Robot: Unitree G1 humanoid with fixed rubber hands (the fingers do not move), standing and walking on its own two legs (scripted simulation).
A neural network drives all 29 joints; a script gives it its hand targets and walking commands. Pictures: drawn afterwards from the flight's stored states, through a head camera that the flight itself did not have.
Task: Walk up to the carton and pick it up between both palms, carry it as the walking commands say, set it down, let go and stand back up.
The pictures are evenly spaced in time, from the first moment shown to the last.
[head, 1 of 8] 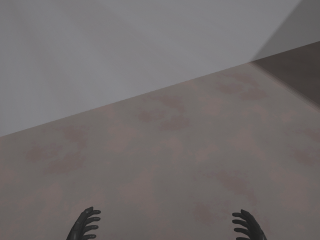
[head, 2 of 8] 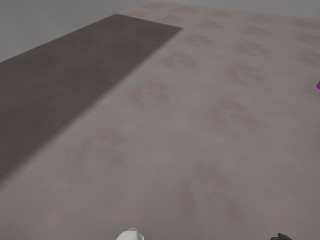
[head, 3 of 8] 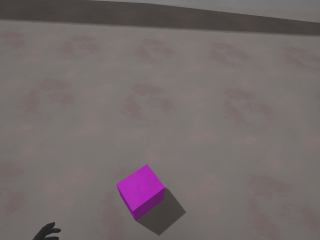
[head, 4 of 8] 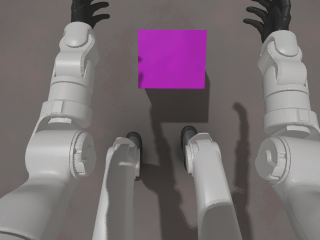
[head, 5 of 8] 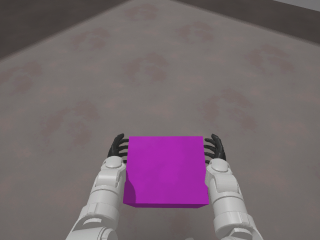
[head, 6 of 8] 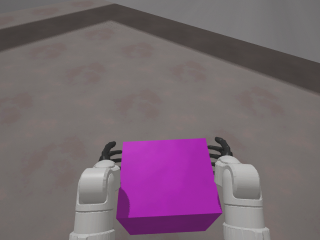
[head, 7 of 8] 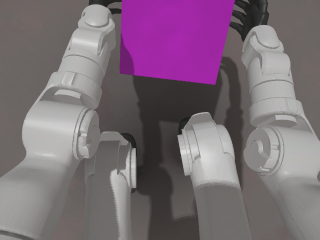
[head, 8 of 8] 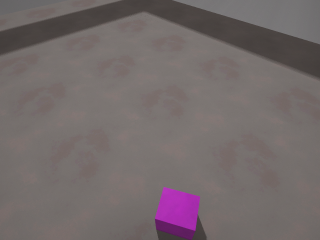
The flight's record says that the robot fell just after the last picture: no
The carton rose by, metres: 0.68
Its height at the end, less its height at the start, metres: +0.00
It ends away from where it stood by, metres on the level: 0.81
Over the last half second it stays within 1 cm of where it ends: yes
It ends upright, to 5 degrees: yes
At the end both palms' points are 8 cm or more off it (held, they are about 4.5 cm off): yes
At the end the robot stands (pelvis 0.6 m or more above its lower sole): yes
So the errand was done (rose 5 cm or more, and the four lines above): yes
